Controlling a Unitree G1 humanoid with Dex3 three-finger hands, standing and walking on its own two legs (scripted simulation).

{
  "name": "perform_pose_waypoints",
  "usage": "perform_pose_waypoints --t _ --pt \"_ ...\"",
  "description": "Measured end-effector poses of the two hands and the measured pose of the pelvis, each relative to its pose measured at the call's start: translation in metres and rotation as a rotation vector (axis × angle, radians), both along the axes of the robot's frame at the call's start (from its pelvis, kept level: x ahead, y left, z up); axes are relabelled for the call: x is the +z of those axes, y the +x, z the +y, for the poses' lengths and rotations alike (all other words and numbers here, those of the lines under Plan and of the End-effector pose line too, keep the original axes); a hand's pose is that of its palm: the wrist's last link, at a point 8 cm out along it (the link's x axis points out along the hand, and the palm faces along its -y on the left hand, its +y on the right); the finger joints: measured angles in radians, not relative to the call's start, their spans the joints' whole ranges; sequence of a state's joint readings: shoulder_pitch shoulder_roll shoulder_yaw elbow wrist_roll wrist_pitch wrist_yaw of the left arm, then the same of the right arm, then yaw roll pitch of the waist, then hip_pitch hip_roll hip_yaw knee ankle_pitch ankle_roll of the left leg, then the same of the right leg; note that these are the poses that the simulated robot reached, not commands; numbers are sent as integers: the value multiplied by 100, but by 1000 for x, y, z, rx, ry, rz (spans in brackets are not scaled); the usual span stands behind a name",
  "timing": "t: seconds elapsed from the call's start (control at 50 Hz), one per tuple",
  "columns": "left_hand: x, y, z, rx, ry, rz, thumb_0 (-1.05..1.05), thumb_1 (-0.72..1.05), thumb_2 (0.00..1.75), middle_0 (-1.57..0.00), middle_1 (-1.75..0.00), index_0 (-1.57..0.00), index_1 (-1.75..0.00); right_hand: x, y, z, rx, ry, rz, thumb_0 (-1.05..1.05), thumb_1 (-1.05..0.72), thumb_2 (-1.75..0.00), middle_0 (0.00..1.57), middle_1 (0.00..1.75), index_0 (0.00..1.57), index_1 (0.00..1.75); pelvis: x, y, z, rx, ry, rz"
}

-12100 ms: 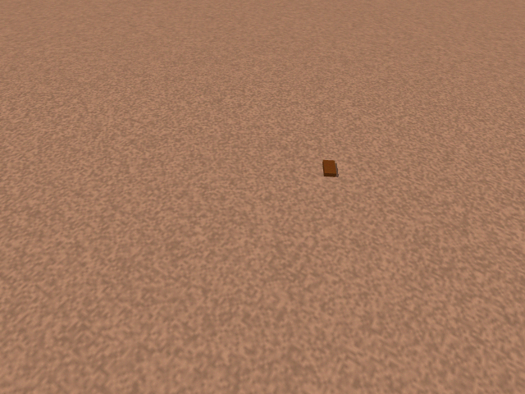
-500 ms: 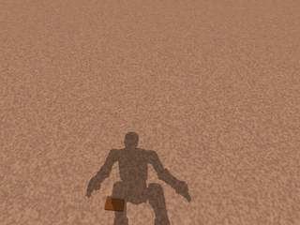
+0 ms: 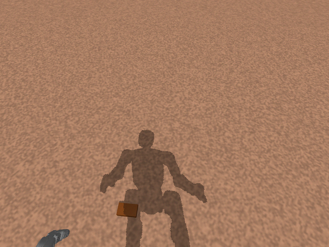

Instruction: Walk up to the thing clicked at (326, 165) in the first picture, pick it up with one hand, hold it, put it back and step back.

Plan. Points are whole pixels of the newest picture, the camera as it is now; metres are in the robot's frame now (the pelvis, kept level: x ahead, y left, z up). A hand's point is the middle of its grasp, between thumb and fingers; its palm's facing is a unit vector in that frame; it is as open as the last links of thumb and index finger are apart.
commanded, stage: rise first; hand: left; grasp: from above
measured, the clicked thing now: (127, 210) +0.40 +0.21 -0.76
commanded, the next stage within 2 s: none
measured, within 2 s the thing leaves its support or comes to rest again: neither
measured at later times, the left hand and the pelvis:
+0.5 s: hand out of the picture +0.13 +0.26 -0.22, palm faces -0.16 -0.88 -0.44, open 13.1 cm; pelvis -0.01 +0.01 -0.08, yaw +0 degrees
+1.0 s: hand (86, 241) +0.20 +0.28 -0.38, palm faces -0.43 -0.57 -0.70, open 13.5 cm; pelvis -0.05 +0.01 -0.24, yaw -1 degrees
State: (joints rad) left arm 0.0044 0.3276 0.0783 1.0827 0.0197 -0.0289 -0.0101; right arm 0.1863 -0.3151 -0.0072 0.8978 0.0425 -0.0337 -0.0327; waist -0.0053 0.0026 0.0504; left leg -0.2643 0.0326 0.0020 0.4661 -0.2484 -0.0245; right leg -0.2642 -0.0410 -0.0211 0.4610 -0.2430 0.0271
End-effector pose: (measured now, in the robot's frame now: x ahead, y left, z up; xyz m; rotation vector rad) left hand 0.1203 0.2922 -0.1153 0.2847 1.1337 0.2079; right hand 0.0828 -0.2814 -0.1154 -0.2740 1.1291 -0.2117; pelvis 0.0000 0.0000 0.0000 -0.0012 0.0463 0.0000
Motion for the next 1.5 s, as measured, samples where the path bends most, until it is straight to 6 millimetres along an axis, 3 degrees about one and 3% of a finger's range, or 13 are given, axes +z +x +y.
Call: perform_pose_waypoints --t 0.08,0.14,0.28,0.4,0.52,0.7,0.78,0.88,1.04,1.22,1.34,1.5 --pt "-9 27 2 -54 7 -27 0 64 82 -29 -52 -29 -53 -7 1 12 -5 24 -40 0 -91 -90 20 30 20 29 -11 -5 -1 -8 -1 64" --pt "-11 35 2 -90 28 -36 0 46 80 -31 -62 -31 -63 -12 0 20 -24 46 -59 0 -92 -90 20 30 20 29 -17 -5 1 -11 -1 87" --pt "-30 26 5 -119 70 25 0 -1 78 -33 -76 -33 -77 -25 10 29 -11 66 -116 1 -93 -90 20 30 20 29 -36 -4 5 -12 -6 149" --pt "-50 18 9 -154 105 10 0 -27 82 -31 -83 -30 -85 -41 31 30 24 42 -179 1 -93 -90 20 30 20 29 -61 -6 8 -8 -14 204" --pt "-65 11 10 -199 132 13 0 -39 85 -28 -86 -27 -89 -53 54 36 60 35 -243 1 -94 -90 20 30 20 29 -81 -8 10 -2 -24 247" --pt "-92 8 12 -287 187 17 -1 -42 85 -27 -88 -26 -90 -78 76 47 126 44 -313 1 -94 -91 20 30 20 29 -113 -15 11 4 -35 327" --pt "-121 20 16 -370 237 7 -1 -43 86 -26 -88 -25 -90 -104 82 47 161 45 -334 1 -94 -91 20 30 20 30 -140 -22 11 6 -35 382" --pt "-167 46 18 -502 319 -45 -1 -44 88 -26 -88 -24 -91 -153 81 40 187 42 -323 1 -93 -90 20 30 20 30 -185 -35 9 6 -33 452" --pt "-232 96 16 -702 467 -144 -1 -45 91 -24 -90 -22 -93 -247 52 26 166 40 -212 1 -93 -90 20 30 20 29 -257 -59 5 -1 -35 531" --pt "-300 137 12 -890 575 -187 -1 -44 91 -23 -91 -22 -93 -336 -22 13 117 44 -6 1 -94 -91 20 30 20 29 -327 -85 4 -16 -43 554" --pt "-336 152 12 -988 628 -227 0 -42 92 -22 -92 -22 -93 -371 -73 10 70 27 118 1 -93 -90 20 30 20 29 -363 -97 6 -27 -56 541" --pt "-371 168 12 -1083 684 -260 0 -43 97 -16 -92 -16 -93 -389 -115 11 26 1 227 1 -90 -90 20 30 20 29 -392 -103 12 -36 -77 526"
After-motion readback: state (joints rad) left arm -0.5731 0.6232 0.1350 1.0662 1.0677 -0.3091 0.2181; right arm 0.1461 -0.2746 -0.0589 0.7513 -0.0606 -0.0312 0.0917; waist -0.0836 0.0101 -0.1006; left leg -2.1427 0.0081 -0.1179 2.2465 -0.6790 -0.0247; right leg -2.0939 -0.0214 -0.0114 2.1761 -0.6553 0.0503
